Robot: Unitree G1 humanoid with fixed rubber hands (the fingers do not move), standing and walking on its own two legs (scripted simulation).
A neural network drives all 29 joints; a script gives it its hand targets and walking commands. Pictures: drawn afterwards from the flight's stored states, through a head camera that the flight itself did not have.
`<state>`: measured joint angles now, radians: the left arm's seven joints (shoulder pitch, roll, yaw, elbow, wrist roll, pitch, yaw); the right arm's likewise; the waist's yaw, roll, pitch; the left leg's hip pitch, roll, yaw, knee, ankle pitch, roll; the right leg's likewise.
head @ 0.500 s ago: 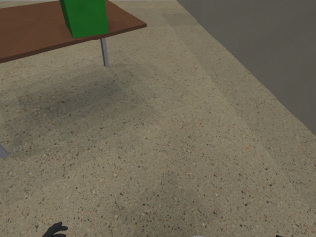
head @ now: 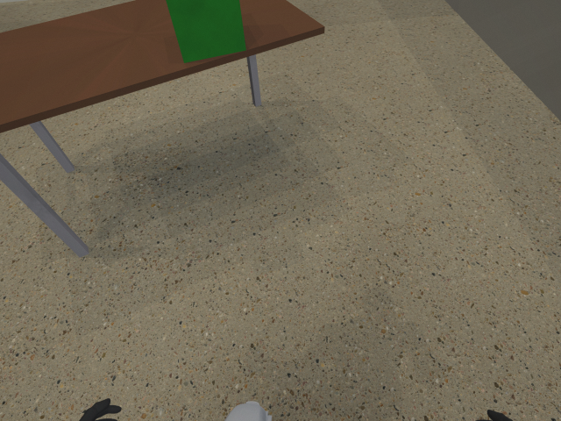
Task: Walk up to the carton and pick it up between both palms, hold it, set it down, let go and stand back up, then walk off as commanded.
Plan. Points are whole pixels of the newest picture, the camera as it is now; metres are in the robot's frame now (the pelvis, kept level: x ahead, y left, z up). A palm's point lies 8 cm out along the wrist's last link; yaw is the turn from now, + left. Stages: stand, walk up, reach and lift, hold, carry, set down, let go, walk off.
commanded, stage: walk up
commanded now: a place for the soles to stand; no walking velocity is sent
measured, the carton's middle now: (202, 4) +1.28 +0.30 +0.05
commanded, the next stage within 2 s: none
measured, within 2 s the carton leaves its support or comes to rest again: neither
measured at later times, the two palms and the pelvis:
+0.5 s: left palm out of the picture +0.13 +0.27 -0.09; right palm (527, 360) +0.24 -0.34 -0.11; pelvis +0.09 -0.06 -0.01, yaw +10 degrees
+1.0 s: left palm out of the picture +0.15 +0.24 -0.11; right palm (491, 274) +0.38 -0.34 -0.10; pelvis +0.18 -0.08 -0.02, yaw +20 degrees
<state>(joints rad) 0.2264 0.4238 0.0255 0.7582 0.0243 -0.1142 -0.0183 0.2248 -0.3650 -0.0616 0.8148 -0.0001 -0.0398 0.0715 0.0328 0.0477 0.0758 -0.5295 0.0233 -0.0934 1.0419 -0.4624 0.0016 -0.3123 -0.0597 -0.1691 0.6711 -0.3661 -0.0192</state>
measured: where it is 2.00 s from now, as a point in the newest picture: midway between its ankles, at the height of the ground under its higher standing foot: (323, 367)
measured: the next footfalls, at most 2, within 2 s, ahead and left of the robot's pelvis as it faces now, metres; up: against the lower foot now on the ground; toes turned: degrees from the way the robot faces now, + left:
left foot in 0.10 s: +0.13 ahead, +0.14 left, +0.00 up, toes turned +2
right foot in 0.38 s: +0.17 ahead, -0.16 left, +0.00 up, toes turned +4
